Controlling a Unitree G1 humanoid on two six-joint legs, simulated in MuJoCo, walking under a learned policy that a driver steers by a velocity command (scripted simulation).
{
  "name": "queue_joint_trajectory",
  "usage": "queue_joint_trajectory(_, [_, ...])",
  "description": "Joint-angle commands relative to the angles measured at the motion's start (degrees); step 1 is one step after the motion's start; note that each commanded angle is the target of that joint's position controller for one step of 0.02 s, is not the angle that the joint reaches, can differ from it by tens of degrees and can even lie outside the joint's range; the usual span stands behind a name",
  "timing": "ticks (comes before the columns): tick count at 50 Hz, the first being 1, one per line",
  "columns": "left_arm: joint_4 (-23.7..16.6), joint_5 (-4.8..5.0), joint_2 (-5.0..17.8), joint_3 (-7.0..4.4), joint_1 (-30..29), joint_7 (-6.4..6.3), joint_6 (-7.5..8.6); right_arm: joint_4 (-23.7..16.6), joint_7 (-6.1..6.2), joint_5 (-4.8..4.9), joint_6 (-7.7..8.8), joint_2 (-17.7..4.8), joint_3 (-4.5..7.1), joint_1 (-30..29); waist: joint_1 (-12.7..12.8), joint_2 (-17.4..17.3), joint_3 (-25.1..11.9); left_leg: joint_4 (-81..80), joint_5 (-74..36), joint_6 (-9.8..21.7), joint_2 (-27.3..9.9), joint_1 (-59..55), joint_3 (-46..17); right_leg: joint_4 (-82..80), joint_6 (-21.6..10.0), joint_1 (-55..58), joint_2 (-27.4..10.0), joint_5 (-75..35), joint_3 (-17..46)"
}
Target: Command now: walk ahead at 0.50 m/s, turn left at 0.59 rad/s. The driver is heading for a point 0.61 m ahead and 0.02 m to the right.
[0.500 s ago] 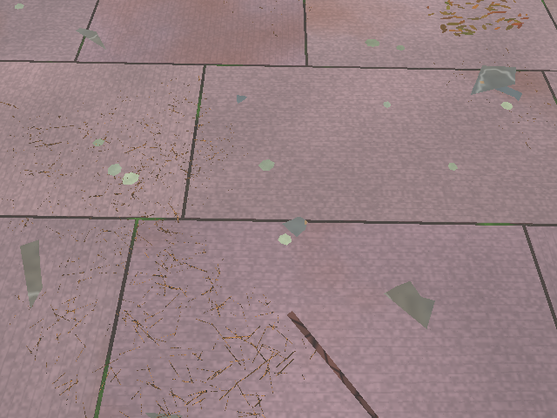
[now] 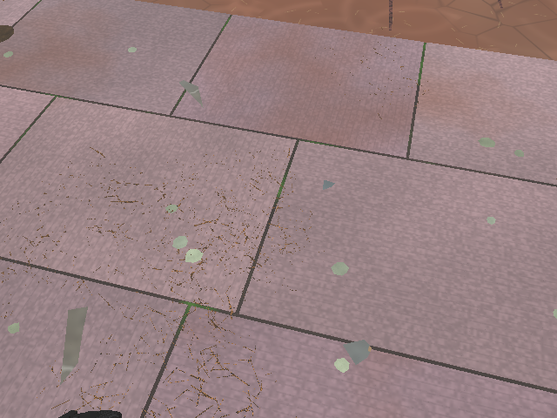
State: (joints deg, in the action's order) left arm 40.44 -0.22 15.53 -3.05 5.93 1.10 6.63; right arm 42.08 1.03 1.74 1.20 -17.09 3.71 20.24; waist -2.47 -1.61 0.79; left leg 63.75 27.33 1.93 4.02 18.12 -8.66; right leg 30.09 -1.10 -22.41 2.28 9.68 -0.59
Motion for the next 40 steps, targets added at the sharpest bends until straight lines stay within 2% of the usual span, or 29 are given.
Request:
queue_joint_trajectory(1, [-1.2,-0.29,5.8,-1.82,6.3,-0.55,-0.55,-6.3,-0.1,-0.75,0.83,-7.9,2.08,-4.5,5.0,5.0,-1.1,7.6,-7.3,-1.3,-7.8,24.4,0.0,-15.8,-8.9,21.2,-18.8,5.7,22.6])
queue_joint_trajectory(2, [-0.9,-0.63,5.4,-1.59,5.8,-0.73,-0.44,-6.5,-0.52,-0.38,0.63,-6.6,2.02,-4.1,3.8,6.6,-0.6,6.0,-8.7,-1.2,-9.2,21.8,0.5,-17.2,-8.3,18.1,-17.3,2.3,18.3])
queue_joint_trajectory(4, [0.1,-0.15,5.5,-1.8,6.1,-0.73,0.02,-7.0,-0.86,0.06,0.09,-4.1,1.53,-4.1,3.4,7.8,-0.1,3.4,-9.6,-1.6,-10.1,21.1,2.1,-19.5,-9.1,16.1,-16.5,-2.1,13.0])
queue_joint_trajectory(7, [2.1,-0.02,7.8,-2.48,7.9,-0.51,0.36,-8.4,-0.92,-0.64,0.15,-2.1,0.66,-7.2,3.7,5.6,0.4,-4.3,-13.5,-2.3,-10.2,22.8,2.1,-21.6,-11.1,16.3,-17.2,-8.3,8.9])
queue_joint_trajectory(9, [2.9,0.21,8.5,-2.58,7.9,-0.34,0.12,-8.5,-1.4,-0.8,0.63,-1.6,0.17,-9.1,4.0,5.0,0.5,-11.6,-19.0,-2.2,-10.0,21.7,3.0,-22.0,-11.0,17.1,-16.3,-11.3,5.1])
queue_joint_trajectory(12, [4.2,1.11,9.9,-2.7,9.5,-0.42,-0.57,-9.6,-2.48,-0.9,1.7,-0.8,-0.56,-15.1,5.9,4.8,1.8,-22.6,-25.9,-1.7,-9.0,17.8,6.7,-22.2,-9.7,16.9,-14.9,-12.7,0.6])
queue_joint_trajectory(14, [5.7,1.69,11.0,-2.9,12.2,-0.42,-1.1,-10.7,-3.02,-0.65,2.01,-1.0,-0.72,-18.5,6.9,5.1,2.6,-26.6,-26.0,-1.2,-8.4,16.5,8.1,-21.8,-9.3,19.0,-16.1,-12.6,0.4])
queue_joint_trajectory(16, [7.0,2.16,11.9,-3.1,13.6,-0.46,-1.8,-11.6,-3.32,-0.54,2.1,-2.1,-0.45,-20.2,6.5,5.9,3.0,-29.6,-22.7,0.1,-7.7,15.9,8.5,-20.3,-8.6,22.6,-17.9,-15.5,0.7])
queue_joint_trajectory(17, [7.4,2.38,12.3,-3.21,13.7,-0.55,-2.18,-11.8,-3.41,-0.66,2.13,-2.8,-0.18,-19.9,5.7,6.5,2.7,-30.9,-20.5,1.0,-7.0,14.3,9.1,-18.6,-8.1,24.0,-18.5,-19.2,0.5])
queue_joint_trajectory(18, [7.7,2.53,12.9,-3.27,13.2,-0.69,-2.52,-11.3,-3.38,-0.9,2.15,-3.9,0.4,-17.6,3.7,7.1,1.1,-32.6,-19.3,2.1,-5.6,9.8,10.3,-15.0,-7.3,24.7,-18.3,-27.3,-0.5])
queue_joint_trajectory(19, [8.0,2.69,12.8,-3.06,12.5,-0.86,-2.85,-9.4,-3.18,-1.19,2.12,-5.6,1.46,-11.3,-0.3,6.7,-2.8,-35.3,-21.4,3.7,-3.7,-0.1,11.9,-7.2,-5.9,23.3,-16.6,-35.4,-3.0])
queue_joint_trajectory(20, [7.9,2.12,11.1,-2.28,13.2,-1.12,-2.84,-6.5,-2.62,-1.29,1.87,-8.6,3.03,-2.5,-4.2,5.6,-8.3,-34.8,-22.8,5.2,-3.6,-14.1,11.3,3.9,-3.9,17.3,-13.9,-34.7,-5.3])
queue_joint_trajectory(21, [5.8,0.24,6.7,-0.61,14.1,-1.12,-2.41,-5.1,-1.59,-1.98,1.4,-13.8,4.31,6.4,-6.3,-3.9,-16.5,-34.1,-22.2,10.2,-16.8,-33.2,-6.9,24.4,-0.7,0.4,-9.3,-13.9,-7.2])
queue_joint_trajectory(22, [5.4,0.26,3.1,0.78,18.4,-0.68,-1.19,-5.2,-1.81,-1.67,1.54,-15.9,4.07,6.1,-2.6,-14.1,-23.2,-42.8,-13.8,17.5,-26.6,-40.7,-32.0,39.0,0.9,-13.8,-1.1,24.3,0.5])
queue_joint_trajectory(23, [5.4,1.96,9.0,-0.82,13.8,-0.27,-0.54,-5.3,-2.13,-1.3,1.98,-10.7,2.67,4.3,-4.3,-7.6,-18.2,-45.0,-9.6,15.6,-24.9,-37.1,-29.2,44.0,0.4,-20.0,-4.3,23.3,5.4])
queue_joint_trajectory(24, [4.1,2.99,9.8,-1.06,10.1,-0.08,-0.2,-5.3,-2.18,-1.31,2.34,-8.8,1.99,0.8,-3.2,-6.3,-10.3,-45.9,-13.0,13.6,-23.2,-29.5,-19.8,43.2,-0.4,-22.3,-6.7,18.1,4.3])
queue_joint_trajectory(25, [4.4,2.43,8.9,-0.97,8.6,-0.41,-0.26,-5.2,-2.27,-1.49,2.61,-7.1,1.5,-2.7,-1.4,-2.7,-6.7,-47.2,-17.1,12.1,-20.7,-22.3,-13.7,40.2,-0.4,-20.2,-8.9,13.0,3.8])
queue_joint_trajectory(26, [4.7,1.73,8.7,-1.24,8.8,-0.49,-0.79,-5.3,-2.46,-1.85,2.97,-5.3,1.02,-5.3,0.4,-3.1,-4.0,-49.3,-21.1,11.2,-18.9,-16.7,-9.1,37.4,0.0,-17.6,-10.4,9.5,4.1])
queue_joint_trajectory(27, [5.4,1.81,7.9,-1.24,10.6,-0.36,-1.62,-5.1,-2.48,-2.27,3.43,-4.3,0.84,-6.7,2.1,-4.3,-3.7,-51.4,-22.7,10.8,-18.0,-13.0,-6.1,36.6,0.3,-14.1,-11.2,6.9,4.9])
queue_joint_trajectory(29, [6.1,2.01,5.8,-1.04,12.1,-0.53,-3.15,-3.9,-2.4,-2.37,4.67,-4.3,1.08,-7.3,3.4,-3.6,-2.6,-54.5,-25.9,11.2,-17.7,-9.5,-1.4,35.3,1.3,-12.4,-10.9,3.9,5.5])
queue_joint_trajectory(31, [5.3,1.91,5.3,-1.13,9.6,-0.85,-3.9,-2.5,-1.98,-2.86,5.34,-4.8,1.39,-6.8,3.2,-2.4,-0.2,-56.2,-28.4,10.9,-17.6,-8.9,2.7,31.9,2.1,-15.6,-10.3,-0.6,7.1])
queue_joint_trajectory(33, [4.5,1.62,5.0,-1.19,7.2,-0.77,-3.82,-1.3,-1.45,-3.01,5.43,-5.0,1.48,-5.7,2.6,-1.7,0.9,-56.7,-30.4,10.0,-17.2,-10.5,6.3,26.3,2.5,-18.1,-9.4,-6.6,8.2])
queue_joint_trajectory(36, [3.2,1.33,4.0,-0.76,3.0,0.18,-3.32,-0.3,-0.88,-2.72,5.35,-6.0,1.55,-5.8,1.2,-1.3,2.2,-57.6,-31.3,8.1,-16.0,-11.5,11.8,15.9,2.0,-16.5,-8.3,-15.3,5.5])
queue_joint_trajectory(39, [0.8,1.18,2.6,0.03,-2.7,1.19,-3.17,1.7,-0.4,-2.24,4.78,-7.1,1.89,-2.9,-1.3,0.0,4.3,-57.5,-32.9,7.4,-17.4,-15.6,14.6,9.4,0.9,-17.3,-7.8,-17.0,2.7])
queue_joint_trajectory(40, [-0.2,0.91,2.3,0.23,-4.4,1.52,-3.05,2.5,-0.3,-2.03,4.28,-7.1,1.86,-2.1,-1.7,0.5,5.3,-55.8,-37.4,7.3,-17.6,-17.0,15.4,6.9,0.4,-17.5,-7.4,-15.8,2.0])
